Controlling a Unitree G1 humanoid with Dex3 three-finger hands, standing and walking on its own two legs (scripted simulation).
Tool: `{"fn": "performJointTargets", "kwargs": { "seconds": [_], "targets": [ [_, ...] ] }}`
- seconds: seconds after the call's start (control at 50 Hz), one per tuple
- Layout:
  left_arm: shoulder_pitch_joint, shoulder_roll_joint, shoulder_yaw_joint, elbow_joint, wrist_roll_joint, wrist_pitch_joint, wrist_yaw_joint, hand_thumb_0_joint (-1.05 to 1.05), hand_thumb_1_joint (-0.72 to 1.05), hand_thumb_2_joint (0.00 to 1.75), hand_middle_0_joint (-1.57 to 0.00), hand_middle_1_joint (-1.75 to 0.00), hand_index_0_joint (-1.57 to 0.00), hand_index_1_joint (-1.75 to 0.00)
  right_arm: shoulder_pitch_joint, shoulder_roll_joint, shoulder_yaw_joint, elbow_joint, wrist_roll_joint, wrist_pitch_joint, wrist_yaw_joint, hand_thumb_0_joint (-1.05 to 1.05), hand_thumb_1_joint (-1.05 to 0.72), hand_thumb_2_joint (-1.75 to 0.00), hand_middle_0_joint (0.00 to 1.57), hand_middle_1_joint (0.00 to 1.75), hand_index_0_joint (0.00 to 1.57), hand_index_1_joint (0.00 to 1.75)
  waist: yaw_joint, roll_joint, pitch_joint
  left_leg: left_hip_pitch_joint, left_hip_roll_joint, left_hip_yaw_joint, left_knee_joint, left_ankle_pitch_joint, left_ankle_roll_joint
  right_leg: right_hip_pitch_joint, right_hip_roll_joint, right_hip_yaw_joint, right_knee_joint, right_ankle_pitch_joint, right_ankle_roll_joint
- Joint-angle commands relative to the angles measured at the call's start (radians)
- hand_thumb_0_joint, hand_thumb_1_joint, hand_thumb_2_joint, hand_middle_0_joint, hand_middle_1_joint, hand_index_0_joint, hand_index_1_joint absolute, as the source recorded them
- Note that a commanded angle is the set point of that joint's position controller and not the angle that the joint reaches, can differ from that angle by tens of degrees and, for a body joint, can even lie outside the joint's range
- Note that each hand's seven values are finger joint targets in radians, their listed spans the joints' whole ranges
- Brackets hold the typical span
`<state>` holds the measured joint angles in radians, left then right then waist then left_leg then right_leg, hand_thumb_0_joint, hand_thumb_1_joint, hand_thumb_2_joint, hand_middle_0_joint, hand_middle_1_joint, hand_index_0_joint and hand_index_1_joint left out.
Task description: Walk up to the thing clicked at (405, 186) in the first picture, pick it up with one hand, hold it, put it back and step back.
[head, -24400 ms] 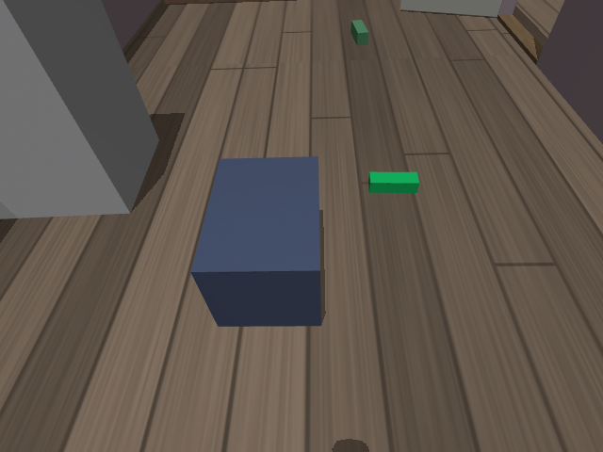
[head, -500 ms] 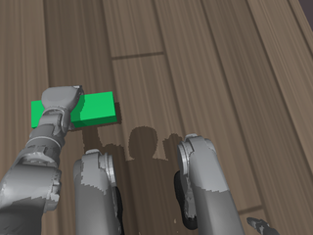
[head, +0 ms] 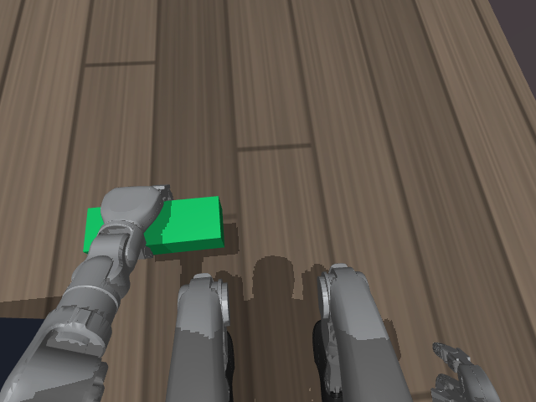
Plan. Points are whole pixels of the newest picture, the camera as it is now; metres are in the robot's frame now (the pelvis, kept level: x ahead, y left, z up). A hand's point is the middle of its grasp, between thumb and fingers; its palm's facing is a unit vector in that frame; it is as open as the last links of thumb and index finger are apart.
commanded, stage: lift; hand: left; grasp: from above
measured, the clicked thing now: (158, 228) +0.40 +0.21 -0.16
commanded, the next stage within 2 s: hold in 0.98 s
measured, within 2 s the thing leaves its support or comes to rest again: neither
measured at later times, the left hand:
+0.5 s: hand (77, 216) +0.35 +0.23 +0.07, palm faces -0.49 -0.05 -0.87, open 10.8 cm
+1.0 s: hand (23, 171) +0.36 +0.22 +0.17, palm faces -0.48 -0.04 -0.88, open 10.7 cm
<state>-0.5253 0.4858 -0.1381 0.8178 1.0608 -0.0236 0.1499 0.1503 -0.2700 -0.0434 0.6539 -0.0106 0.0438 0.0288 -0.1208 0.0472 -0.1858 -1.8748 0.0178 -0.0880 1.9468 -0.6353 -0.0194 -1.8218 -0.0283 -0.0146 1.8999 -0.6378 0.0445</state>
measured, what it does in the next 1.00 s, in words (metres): rises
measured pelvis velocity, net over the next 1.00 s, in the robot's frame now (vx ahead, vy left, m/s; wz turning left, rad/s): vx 0.06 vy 0.00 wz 0.02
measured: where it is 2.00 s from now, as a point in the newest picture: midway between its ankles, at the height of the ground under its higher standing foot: (276, 386)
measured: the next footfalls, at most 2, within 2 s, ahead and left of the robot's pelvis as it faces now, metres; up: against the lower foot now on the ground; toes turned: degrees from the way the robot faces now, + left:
none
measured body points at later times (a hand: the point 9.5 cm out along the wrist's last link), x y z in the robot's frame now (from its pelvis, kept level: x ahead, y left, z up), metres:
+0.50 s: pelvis +0.03 +0.00 +0.18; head +0.12 +0.01 +0.62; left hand +0.37 +0.23 +0.12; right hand +0.13 -0.26 +0.05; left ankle +0.09 +0.13 -0.44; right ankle +0.09 -0.14 -0.44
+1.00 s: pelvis +0.06 +0.00 +0.26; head +0.12 +0.00 +0.70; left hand +0.38 +0.22 +0.22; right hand +0.16 -0.27 +0.13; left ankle +0.09 +0.13 -0.44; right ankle +0.09 -0.14 -0.44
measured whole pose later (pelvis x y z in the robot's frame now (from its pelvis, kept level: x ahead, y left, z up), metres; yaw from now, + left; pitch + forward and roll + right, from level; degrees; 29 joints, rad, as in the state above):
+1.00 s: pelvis +0.06 +0.00 +0.26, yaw +1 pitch +10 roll -1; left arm -0.28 0.38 -0.20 0.82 1.04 -0.03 0.15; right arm 0.24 -0.25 -0.05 0.72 0.03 0.06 -0.04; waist -0.06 0.03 -0.07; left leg -0.65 0.04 0.01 0.86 -0.38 -0.01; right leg -0.64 -0.03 0.01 0.84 -0.37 0.04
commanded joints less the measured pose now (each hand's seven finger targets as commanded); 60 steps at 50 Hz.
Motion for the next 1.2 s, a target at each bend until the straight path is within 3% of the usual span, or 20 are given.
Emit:
{"fn": "performJointTargets", "kwargs": {
  "seconds": [0.0,0.1,0.12,0.14,0.2,0.24,0.28,0.34,0.36,0.42,0.5,0.6,0.64,0.74,0.82,0.86,0.96,1.0,1.02,1.18],
  "targets": [
    [-0.291,0.210,0.093,-0.258,-0.025,0.016,0.057,0.00,0.61,1.03,-0.99,-0.82,-0.98,-0.84,0.125,-0.170,-0.068,-0.067,0.009,-0.016,-0.032,0.00,-0.91,-0.91,0.20,0.30,0.20,0.30,-0.006,0.124,-0.606,0.593,-0.026,0.063,-0.359,0.094,0.036,0.389,0.041,-0.051,-0.357,0.134,-0.066],
    [-0.256,0.189,0.070,-0.327,-0.034,0.034,0.042,0.00,0.62,1.02,-1.01,-0.78,-0.99,-0.80,0.098,-0.152,-0.063,-0.066,0.024,-0.013,-0.059,0.00,-0.91,-0.91,0.20,0.30,0.20,0.30,0.000,0.116,-0.587,0.711,-0.024,0.063,-0.474,0.099,0.034,0.512,0.045,-0.038,-0.463,0.135,-0.062],
    [-0.207,0.202,0.085,-0.306,-0.032,0.040,0.042,0.00,0.61,1.02,-1.00,-0.79,-0.98,-0.81,0.099,-0.155,-0.062,-0.061,0.027,-0.013,-0.065,0.00,-0.91,-0.90,0.20,0.30,0.20,0.30,0.009,0.109,-0.560,0.732,-0.021,0.059,-0.505,0.103,0.032,0.528,0.043,-0.038,-0.483,0.138,-0.061],
    [-0.174,0.177,0.069,-0.292,-0.034,0.045,0.041,0.00,0.60,0.99,-1.00,-0.77,-0.98,-0.79,0.096,-0.147,-0.057,-0.060,0.030,-0.012,-0.069,0.00,-0.91,-0.91,0.20,0.30,0.20,0.30,0.009,0.086,-0.530,0.751,-0.020,0.059,-0.527,0.113,0.033,0.551,0.045,-0.040,-0.506,0.147,-0.061],
    [-0.182,0.195,0.077,-0.348,-0.048,0.056,0.042,0.00,0.58,1.00,-0.99,-0.74,-0.97,-0.77,0.083,-0.138,-0.051,-0.064,0.040,-0.010,-0.083,0.00,-0.91,-0.91,0.20,0.30,0.20,0.30,0.018,0.085,-0.512,0.836,-0.019,0.057,-0.616,0.103,0.031,0.645,0.049,-0.030,-0.588,0.136,-0.060],
    [-0.166,0.146,0.048,-0.304,-0.052,0.062,0.039,0.00,0.57,1.00,-1.01,-0.71,-0.97,-0.75,0.079,-0.134,-0.046,-0.053,0.040,-0.011,-0.090,0.00,-0.91,-0.91,0.20,0.30,0.20,0.30,0.008,0.069,-0.421,0.877,-0.010,0.046,-0.673,0.083,0.027,0.646,0.049,-0.033,-0.633,0.123,-0.057],
    [-0.170,0.165,0.060,-0.305,-0.047,0.059,0.040,0.00,0.57,0.98,-1.00,-0.69,-0.97,-0.73,0.083,-0.140,-0.048,-0.041,0.042,-0.017,-0.096,0.00,-0.91,-0.91,0.20,0.30,0.20,0.30,0.018,0.083,-0.422,0.940,-0.005,0.038,-0.723,0.107,0.022,0.694,0.049,-0.028,-0.667,0.143,-0.058],
    [-0.148,0.106,0.017,-0.280,-0.053,0.052,0.032,0.00,0.55,1.01,-1.00,-0.68,-0.96,-0.73,0.086,-0.127,-0.042,-0.031,0.042,-0.024,-0.100,0.00,-0.91,-0.91,0.20,0.30,0.20,0.30,0.012,0.070,-0.370,1.003,-0.003,0.039,-0.789,0.141,0.021,0.765,0.051,-0.026,-0.739,0.173,-0.056],
    [-0.132,0.123,0.028,-0.253,-0.048,0.051,0.033,0.00,0.54,1.00,-1.00,-0.70,-0.96,-0.74,0.093,-0.128,-0.041,-0.024,0.043,-0.026,-0.101,0.00,-0.91,-0.91,0.20,0.30,0.20,0.30,0.024,0.053,-0.354,1.014,-0.008,0.049,-0.802,0.166,0.023,0.799,0.050,-0.022,-0.766,0.191,-0.057],
    [-0.095,0.098,0.018,-0.222,-0.055,0.041,0.032,0.00,0.54,1.00,-1.00,-0.69,-0.95,-0.73,0.102,-0.124,-0.043,-0.018,0.037,-0.034,-0.100,0.00,-0.91,-0.91,0.20,0.30,0.20,0.30,0.028,0.036,-0.342,1.082,-0.005,0.053,-0.856,0.241,0.022,0.888,0.048,-0.019,-0.828,0.257,-0.055],
    [-0.122,0.083,0.009,-0.216,-0.043,0.027,0.051,0.00,0.56,1.02,-1.03,-0.67,-0.98,-0.72,0.108,-0.124,-0.040,-0.011,0.033,-0.040,-0.095,0.00,-0.91,-0.91,0.20,0.30,0.20,0.30,0.030,0.044,-0.294,1.161,-0.005,0.054,-0.945,0.243,0.021,0.940,0.050,-0.023,-0.909,0.268,-0.055],
    [-0.120,0.123,0.039,-0.208,-0.028,0.015,0.065,0.00,0.53,1.03,-1.02,-0.63,-0.96,-0.70,0.112,-0.128,-0.045,-0.014,0.029,-0.040,-0.092,0.00,-0.91,-0.91,0.20,0.30,0.20,0.30,0.046,0.032,-0.280,1.253,-0.014,0.074,-1.020,0.329,0.021,1.067,0.049,-0.015,-0.995,0.337,-0.051],
    [-0.095,0.088,0.022,-0.193,-0.026,0.013,0.068,0.00,0.51,1.02,-1.02,-0.60,-0.95,-0.67,0.108,-0.123,-0.044,-0.019,0.029,-0.036,-0.086,0.00,-0.91,-0.91,0.20,0.30,0.20,0.30,0.046,0.025,-0.266,1.286,-0.018,0.081,-1.048,0.345,0.021,1.098,0.045,-0.013,-1.032,0.354,-0.049],
    [-0.106,0.115,0.042,-0.204,-0.021,0.008,0.071,0.00,0.50,1.00,-1.00,-0.60,-0.94,-0.67,0.105,-0.125,-0.049,-0.028,0.032,-0.025,-0.080,0.00,-0.91,-0.91,0.20,0.30,0.20,0.30,0.058,0.011,-0.242,1.345,-0.024,0.088,-1.114,0.374,0.023,1.181,0.041,0.000,-1.105,0.389,-0.045],
    [-0.091,0.090,0.025,-0.200,-0.025,-0.001,0.063,0.00,0.49,0.98,-1.00,-0.57,-0.94,-0.64,0.101,-0.120,-0.053,-0.033,0.034,-0.024,-0.078,0.00,-0.91,-0.91,0.20,0.30,0.20,0.30,0.058,0.019,-0.231,1.410,-0.022,0.086,-1.164,0.409,0.016,1.221,0.044,-0.003,-1.146,0.411,-0.044],
    [-0.084,0.117,0.046,-0.208,-0.026,-0.007,0.062,0.00,0.51,0.98,-1.01,-0.57,-0.95,-0.64,0.101,-0.126,-0.058,-0.038,0.036,-0.021,-0.078,0.00,-0.91,-0.90,0.20,0.30,0.20,0.30,0.071,0.011,-0.225,1.437,-0.022,0.086,-1.190,0.433,0.015,1.254,0.046,-0.006,-1.167,0.429,-0.045],
    [-0.095,0.095,0.024,-0.196,-0.029,-0.018,0.049,0.00,0.54,1.01,-1.03,-0.61,-0.97,-0.67,0.101,-0.124,-0.059,-0.034,0.039,-0.015,-0.076,0.00,-0.90,-0.90,0.20,0.30,0.20,0.30,0.057,-0.017,-0.205,1.476,-0.026,0.094,-1.220,0.473,0.020,1.307,0.043,0.004,-1.217,0.474,-0.040],
    [-0.091,0.111,0.035,-0.222,-0.034,-0.025,0.046,0.00,0.57,1.02,-1.05,-0.61,-0.99,-0.67,0.093,-0.125,-0.062,-0.040,0.040,-0.015,-0.076,0.00,-0.90,-0.90,0.20,0.30,0.20,0.30,0.070,0.005,-0.211,1.513,-0.026,0.095,-1.241,0.500,0.014,1.323,0.044,-0.001,-1.227,0.489,-0.043],
    [-0.081,0.082,0.015,-0.208,-0.034,-0.025,0.040,0.00,0.56,1.01,-1.04,-0.62,-0.98,-0.68,0.093,-0.122,-0.062,-0.038,0.040,-0.013,-0.076,0.00,-0.90,-0.90,0.20,0.30,0.20,0.30,0.062,0.010,-0.194,1.515,-0.026,0.097,-1.247,0.500,0.013,1.315,0.046,0.000,-1.233,0.490,-0.044],
    [-0.101,0.127,0.038,-0.232,-0.022,-0.027,0.023,0.00,0.56,0.97,-1.03,-0.59,-0.99,-0.64,0.077,-0.134,-0.066,-0.039,0.044,-0.006,-0.077,0.00,-0.90,-0.90,0.20,0.30,0.20,0.30,0.073,0.005,-0.184,1.587,-0.024,0.102,-1.300,0.557,0.010,1.380,0.048,-0.002,-1.280,0.533,-0.044]
  ]
}}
